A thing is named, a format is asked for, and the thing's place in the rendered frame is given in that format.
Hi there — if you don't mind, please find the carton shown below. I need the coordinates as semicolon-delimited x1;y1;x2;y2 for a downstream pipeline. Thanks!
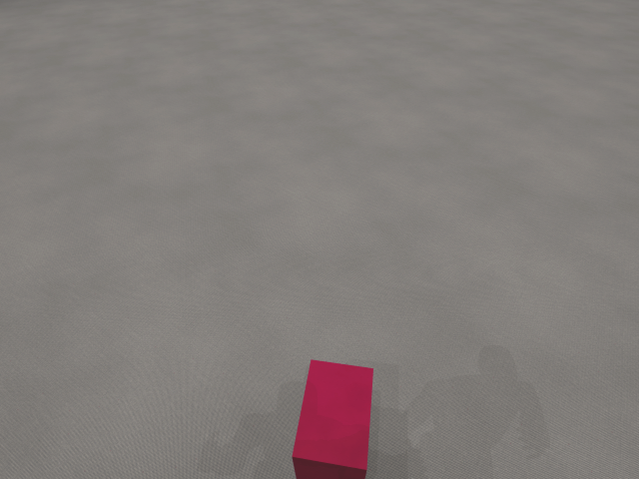
293;359;373;479

